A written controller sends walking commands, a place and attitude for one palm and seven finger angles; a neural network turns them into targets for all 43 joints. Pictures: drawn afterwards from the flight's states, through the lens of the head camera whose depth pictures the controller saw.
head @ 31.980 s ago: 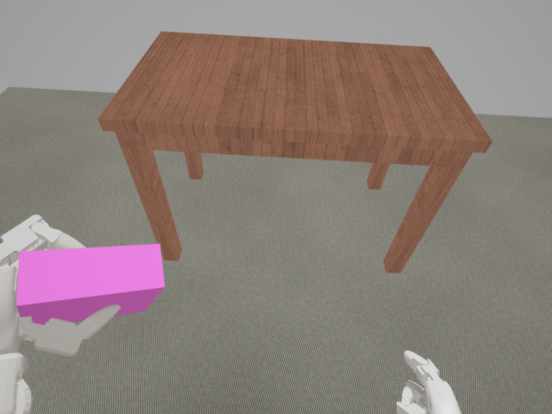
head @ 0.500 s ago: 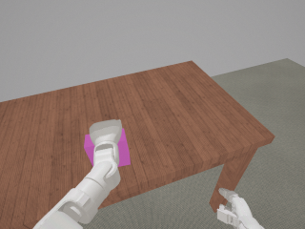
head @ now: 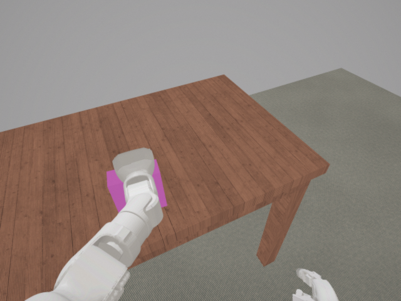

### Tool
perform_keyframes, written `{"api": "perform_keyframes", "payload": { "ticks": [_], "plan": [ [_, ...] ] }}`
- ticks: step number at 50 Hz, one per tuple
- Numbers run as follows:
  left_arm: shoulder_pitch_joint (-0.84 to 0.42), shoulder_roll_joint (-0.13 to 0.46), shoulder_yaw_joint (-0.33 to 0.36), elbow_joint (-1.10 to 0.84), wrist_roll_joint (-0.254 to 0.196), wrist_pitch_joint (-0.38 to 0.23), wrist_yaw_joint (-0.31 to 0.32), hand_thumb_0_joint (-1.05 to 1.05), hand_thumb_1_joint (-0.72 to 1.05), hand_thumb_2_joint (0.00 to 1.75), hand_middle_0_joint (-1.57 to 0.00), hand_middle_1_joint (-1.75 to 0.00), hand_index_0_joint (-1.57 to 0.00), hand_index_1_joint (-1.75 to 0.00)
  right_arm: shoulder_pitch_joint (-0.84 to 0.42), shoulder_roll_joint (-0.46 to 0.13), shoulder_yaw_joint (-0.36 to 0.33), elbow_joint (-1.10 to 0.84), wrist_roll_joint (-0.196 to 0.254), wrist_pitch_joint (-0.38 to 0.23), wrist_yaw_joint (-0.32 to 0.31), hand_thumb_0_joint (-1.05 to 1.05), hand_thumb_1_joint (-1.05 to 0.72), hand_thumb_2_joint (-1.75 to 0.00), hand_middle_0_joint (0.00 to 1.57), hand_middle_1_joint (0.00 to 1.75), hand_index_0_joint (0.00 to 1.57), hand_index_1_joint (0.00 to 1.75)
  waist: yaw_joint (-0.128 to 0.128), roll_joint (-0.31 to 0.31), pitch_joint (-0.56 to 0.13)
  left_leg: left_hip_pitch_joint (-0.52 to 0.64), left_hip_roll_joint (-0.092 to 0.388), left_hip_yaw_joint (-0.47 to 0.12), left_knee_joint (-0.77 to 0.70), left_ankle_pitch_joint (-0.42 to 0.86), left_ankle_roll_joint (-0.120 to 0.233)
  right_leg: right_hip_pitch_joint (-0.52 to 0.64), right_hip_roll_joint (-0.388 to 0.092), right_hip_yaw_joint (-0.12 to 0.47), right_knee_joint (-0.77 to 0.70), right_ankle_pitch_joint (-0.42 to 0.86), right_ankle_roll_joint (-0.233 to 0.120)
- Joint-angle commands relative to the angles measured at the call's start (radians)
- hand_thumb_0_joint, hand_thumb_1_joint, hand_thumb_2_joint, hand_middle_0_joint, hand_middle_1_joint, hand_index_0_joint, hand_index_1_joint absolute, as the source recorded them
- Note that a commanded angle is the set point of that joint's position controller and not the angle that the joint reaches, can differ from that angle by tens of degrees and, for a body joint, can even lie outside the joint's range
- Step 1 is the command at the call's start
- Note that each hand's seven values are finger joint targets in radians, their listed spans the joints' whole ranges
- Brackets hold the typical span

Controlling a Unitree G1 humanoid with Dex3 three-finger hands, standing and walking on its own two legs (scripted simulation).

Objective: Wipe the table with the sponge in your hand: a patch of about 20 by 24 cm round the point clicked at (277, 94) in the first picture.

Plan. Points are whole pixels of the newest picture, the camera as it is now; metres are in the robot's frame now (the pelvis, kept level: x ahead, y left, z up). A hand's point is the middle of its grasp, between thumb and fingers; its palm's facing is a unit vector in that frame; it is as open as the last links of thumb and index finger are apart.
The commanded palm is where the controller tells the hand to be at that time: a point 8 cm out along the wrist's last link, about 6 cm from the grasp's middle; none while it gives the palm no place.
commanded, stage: wipe forward along the third lane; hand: left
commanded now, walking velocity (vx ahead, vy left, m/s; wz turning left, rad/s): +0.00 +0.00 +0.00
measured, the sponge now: (140, 195) +0.36 +0.18 -0.01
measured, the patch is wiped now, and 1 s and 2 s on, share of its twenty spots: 0.70 0.85 1.00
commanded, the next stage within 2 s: wipe back along the third lane in 1.34 s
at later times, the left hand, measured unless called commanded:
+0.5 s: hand (141, 165) +0.42 +0.19 +0.04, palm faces -0.11 +0.00 -0.99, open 9.3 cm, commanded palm +0.41 +0.18 +0.06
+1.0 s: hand (136, 152) +0.46 +0.21 +0.04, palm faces -0.11 -0.01 -0.99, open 9.3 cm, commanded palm +0.45 +0.22 +0.06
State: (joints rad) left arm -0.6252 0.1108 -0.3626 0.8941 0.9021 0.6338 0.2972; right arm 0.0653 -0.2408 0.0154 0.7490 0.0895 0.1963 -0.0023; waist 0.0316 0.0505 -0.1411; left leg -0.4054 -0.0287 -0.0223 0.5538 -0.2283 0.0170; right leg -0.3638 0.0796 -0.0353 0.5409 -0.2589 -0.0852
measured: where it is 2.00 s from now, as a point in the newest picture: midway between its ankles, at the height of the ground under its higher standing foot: outside the picture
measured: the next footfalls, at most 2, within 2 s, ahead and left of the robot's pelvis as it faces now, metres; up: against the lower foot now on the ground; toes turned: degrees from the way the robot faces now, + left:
none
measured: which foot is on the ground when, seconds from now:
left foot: down 0.00-1.00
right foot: down 0.00-1.00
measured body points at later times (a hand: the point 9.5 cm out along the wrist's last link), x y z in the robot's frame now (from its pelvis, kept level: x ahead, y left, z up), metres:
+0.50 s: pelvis +0.00 -0.02 -0.01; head +0.01 -0.05 +0.44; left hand +0.42 +0.18 +0.09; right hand +0.11 -0.28 -0.14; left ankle +0.03 +0.11 -0.73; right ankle +0.01 -0.07 -0.73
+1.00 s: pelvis +0.00 -0.02 -0.01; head +0.05 -0.03 +0.43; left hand +0.47 +0.21 +0.09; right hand +0.07 -0.29 -0.15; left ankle +0.03 +0.11 -0.73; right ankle +0.01 -0.07 -0.73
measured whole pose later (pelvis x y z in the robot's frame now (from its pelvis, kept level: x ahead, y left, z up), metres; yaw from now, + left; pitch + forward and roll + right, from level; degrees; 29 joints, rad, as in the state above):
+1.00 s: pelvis +0.00 -0.02 -0.01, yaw -3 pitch +14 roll -1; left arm -0.90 0.39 -0.11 1.23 0.96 0.42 0.29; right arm 0.22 -0.28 0.01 0.76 0.07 0.09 -0.01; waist -0.10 0.06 -0.16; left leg -0.65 0.02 -0.02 0.67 -0.27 0.01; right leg -0.60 0.14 -0.02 0.60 -0.26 -0.11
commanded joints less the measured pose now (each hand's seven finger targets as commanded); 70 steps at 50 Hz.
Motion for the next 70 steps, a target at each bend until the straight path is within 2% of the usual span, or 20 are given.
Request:
{"api": "perform_keyframes", "payload": {
  "ticks": [1, 5, 7, 12, 16, 20, 22, 30, 38, 40, 41, 45, 50, 51, 56, 58, 61, 65, 69, 70],
  "plan": [
    [-0.324, 0.096, 0.069, -0.045, 0.014, -0.056, 0.021, 0.0, 0.1, 1.3, -1.2, -1.6, -1.2, -1.6, -0.163, -0.101, -0.029, -0.152, 0.001, -0.045, -0.021, 0.0, -0.9, -0.9, 0.2, 0.3, 0.2, 0.3, -0.032, -0.161, -0.148, 0.01, -0.006, -0.011, -0.051, -0.024, 0.026, 0.054, -0.055, 0.117, -0.126, 0.063, 0.025],
    [-0.366, 0.134, 0.083, 0.041, 0.036, -0.083, 0.026, 0.0, 0.1, 1.3, -1.2, -1.6, -1.2, -1.6, -0.12, -0.111, -0.029, -0.13, -0.007, -0.054, -0.033, 0.0, -0.9, -0.9, 0.2, 0.3, 0.2, 0.3, -0.058, -0.155, -0.102, -0.029, -0.005, -0.003, -0.033, -0.062, 0.026, 0.007, -0.062, 0.138, -0.132, 0.011, 0.032],
    [-0.371, 0.191, 0.121, 0.065, 0.045, -0.097, 0.027, 0.0, 0.1, 1.3, -1.2, -1.6, -1.2, -1.6, -0.104, -0.119, -0.03, -0.125, -0.01, -0.057, -0.039, 0.0, -0.9, -0.9, 0.2, 0.3, 0.2, 0.3, -0.06, -0.161, -0.11, -0.052, -0.004, -0.004, -0.023, -0.059, 0.026, 0.012, -0.062, 0.151, -0.125, 0.015, 0.035],
    [-0.388, 0.189, 0.119, 0.109, 0.052, -0.116, 0.03, 0.0, 0.1, 1.3, -1.2, -1.6, -1.2, -1.6, -0.065, -0.121, -0.034, -0.123, -0.011, -0.066, -0.037, 0.0, -0.9, -0.9, 0.2, 0.3, 0.2, 0.3, -0.072, -0.144, -0.15, -0.077, 0.001, 0.001, -0.001, -0.047, 0.027, 0.007, -0.064, 0.154, -0.107, 0.062, 0.04],
    [-0.433, 0.215, 0.141, 0.119, 0.039, -0.133, 0.036, 0.0, 0.1, 1.3, -1.2, -1.6, -1.2, -1.6, -0.043, -0.122, -0.037, -0.123, -0.008, -0.077, -0.035, 0.0, -0.9, -0.9, 0.2, 0.3, 0.2, 0.3, -0.082, -0.176, -0.188, -0.112, 0.004, -0.001, 0.01, -0.045, 0.03, 0.033, -0.07, 0.167, -0.102, 0.091, 0.047],
    [-0.447, 0.285, 0.171, 0.156, 0.041, -0.136, 0.043, 0.0, 0.1, 1.3, -1.2, -1.6, -1.2, -1.6, -0.012, -0.137, -0.036, -0.106, -0.009, -0.087, -0.039, 0.0, -0.9, -0.9, 0.2, 0.3, 0.2, 0.3, -0.097, -0.176, -0.172, -0.155, 0.006, 0.005, 0.026, -0.06, 0.031, 0.031, -0.08, 0.198, -0.11, 0.08, 0.056],
    [-0.479, 0.276, 0.16, 0.165, 0.048, -0.145, 0.041, 0.0, 0.1, 1.3, -1.2, -1.6, -1.2, -1.6, 0.005, -0.137, -0.039, -0.102, -0.009, -0.094, -0.036, 0.0, -0.9, -0.9, 0.2, 0.3, 0.2, 0.3, -0.108, -0.158, -0.168, -0.156, 0.008, 0.002, 0.031, -0.059, 0.033, 0.014, -0.076, 0.187, -0.101, 0.085, 0.056],
    [-0.494, 0.386, 0.217, 0.213, 0.052, -0.159, 0.033, 0.0, 0.1, 1.3, -1.2, -1.6, -1.2, -1.6, 0.055, -0.153, -0.041, -0.091, -0.01, -0.107, -0.031, 0.0, -0.9, -0.9, 0.2, 0.3, 0.2, 0.3, -0.116, -0.156, -0.212, -0.236, 0.013, 0.001, 0.064, -0.056, 0.029, 0.074, -0.097, 0.253, -0.095, 0.137, 0.06],
    [-0.486, 0.466, 0.257, 0.238, 0.073, -0.188, 0.02, 0.0, 0.1, 1.3, -1.2, -1.6, -1.2, -1.6, 0.105, -0.165, -0.046, -0.093, -0.012, -0.123, -0.025, 0.0, -0.9, -0.9, 0.2, 0.3, 0.2, 0.3, -0.117, -0.15, -0.262, -0.277, 0.016, 0.0, 0.084, -0.035, 0.029, 0.116, -0.102, 0.262, -0.065, 0.241, 0.067],
    [-0.519, 0.498, 0.265, 0.244, 0.078, -0.19, 0.02, 0.0, 0.1, 1.3, -1.2, -1.6, -1.2, -1.6, 0.109, -0.17, -0.044, -0.09, -0.011, -0.124, -0.025, 0.0, -0.9, -0.9, 0.2, 0.3, 0.2, 0.3, -0.129, -0.144, -0.242, -0.294, 0.019, 0.0, 0.086, -0.051, 0.028, 0.101, -0.104, 0.273, -0.071, 0.224, 0.067],
    [-0.532, 0.488, 0.265, 0.231, 0.075, -0.195, 0.02, 0.0, 0.1, 1.3, -1.2, -1.6, -1.2, -1.6, 0.11, -0.166, -0.048, -0.092, -0.01, -0.126, -0.022, 0.0, -0.9, -0.9, 0.2, 0.3, 0.2, 0.3, -0.124, -0.112, -0.257, -0.282, 0.016, 0.002, 0.084, -0.03, 0.032, 0.095, -0.095, 0.253, -0.061, 0.24, 0.062],
    [-0.558, 0.502, 0.256, 0.269, 0.095, -0.192, 0.023, 0.0, 0.1, 1.3, -1.2, -1.6, -1.2, -1.6, 0.132, -0.171, -0.045, -0.085, -0.013, -0.132, -0.02, 0.0, -0.9, -0.9, 0.2, 0.3, 0.2, 0.3, -0.142, -0.117, -0.227, -0.282, 0.022, 0.005, 0.087, -0.059, 0.034, 0.041, -0.09, 0.238, -0.071, 0.172, 0.064],
    [-0.566, 0.503, 0.263, 0.294, 0.098, -0.194, 0.025, 0.0, 0.1, 1.3, -1.2, -1.6, -1.2, -1.6, 0.156, -0.172, -0.048, -0.079, -0.019, -0.14, -0.016, 0.0, -0.9, -0.9, 0.2, 0.3, 0.2, 0.3, -0.145, -0.11, -0.271, -0.272, 0.023, 0.013, 0.094, -0.027, 0.037, 0.047, -0.085, 0.208, -0.049, 0.247, 0.067],
    [-0.578, 0.522, 0.288, 0.286, 0.092, -0.201, 0.025, 0.0, 0.1, 1.3, -1.2, -1.6, -1.2, -1.6, 0.161, -0.173, -0.052, -0.077, -0.02, -0.143, -0.015, 0.0, -0.9, -0.9, 0.2, 0.3, 0.2, 0.3, -0.14, -0.121, -0.3, -0.264, 0.023, 0.012, 0.094, -0.007, 0.04, 0.058, -0.077, 0.191, -0.037, 0.279, 0.066],
    [-0.62, 0.537, 0.284, 0.306, 0.103, -0.201, 0.023, 0.0, 0.1, 1.3, -1.2, -1.6, -1.2, -1.6, 0.18, -0.174, -0.05, -0.072, -0.023, -0.144, -0.012, 0.0, -0.9, -0.9, 0.2, 0.3, 0.2, 0.3, -0.152, -0.09, -0.297, -0.262, 0.023, 0.018, 0.096, -0.004, 0.042, 0.025, -0.068, 0.166, -0.033, 0.27, 0.066],
    [-0.635, 0.561, 0.284, 0.334, 0.114, -0.196, 0.025, 0.0, 0.1, 1.3, -1.2, -1.6, -1.2, -1.6, 0.195, -0.179, -0.046, -0.07, -0.025, -0.144, -0.013, 0.0, -0.9, -0.9, 0.2, 0.3, 0.2, 0.3, -0.161, -0.11, -0.28, -0.273, 0.024, 0.019, 0.098, -0.022, 0.043, 0.008, -0.063, 0.156, -0.037, 0.232, 0.071],
    [-0.695, 0.584, 0.299, 0.339, 0.119, -0.195, 0.025, 0.0, 0.1, 1.3, -1.2, -1.6, -1.2, -1.6, 0.202, -0.179, -0.048, -0.062, -0.027, -0.149, -0.013, 0.0, -0.9, -0.9, 0.2, 0.3, 0.2, 0.3, -0.168, -0.067, -0.284, -0.265, 0.028, 0.017, 0.096, -0.013, 0.044, -0.02, -0.057, 0.143, -0.032, 0.219, 0.065],
    [-0.722, 0.537, 0.257, 0.383, 0.134, -0.189, 0.021, 0.0, 0.1, 1.3, -1.2, -1.6, -1.2, -1.6, 0.226, -0.178, -0.047, -0.059, -0.03, -0.154, -0.009, 0.0, -0.9, -0.9, 0.2, 0.3, 0.2, 0.3, -0.184, -0.055, -0.273, -0.232, 0.034, 0.008, 0.093, -0.016, 0.045, -0.089, -0.043, 0.106, -0.026, 0.167, 0.063],
    [-0.764, 0.549, 0.27, 0.411, 0.147, -0.194, 0.022, 0.0, 0.1, 1.3, -1.2, -1.6, -1.2, -1.6, 0.258, -0.182, -0.054, -0.047, -0.036, -0.161, -0.007, 0.0, -0.9, -0.9, 0.2, 0.3, 0.2, 0.3, -0.191, -0.036, -0.313, -0.2, 0.044, -0.008, 0.106, 0.025, 0.047, -0.136, -0.03, 0.079, -0.002, 0.166, 0.056],
    [-0.775, 0.52, 0.253, 0.406, 0.144, -0.196, 0.022, 0.0, 0.1, 1.3, -1.2, -1.6, -1.2, -1.6, 0.26, -0.18, -0.055, -0.046, -0.038, -0.164, -0.005, 0.0, -0.9, -0.9, 0.2, 0.3, 0.2, 0.3, -0.197, -0.023, -0.319, -0.19, 0.044, -0.005, 0.109, 0.033, 0.047, -0.149, -0.028, 0.078, 0.0, 0.171, 0.055]
  ]
}}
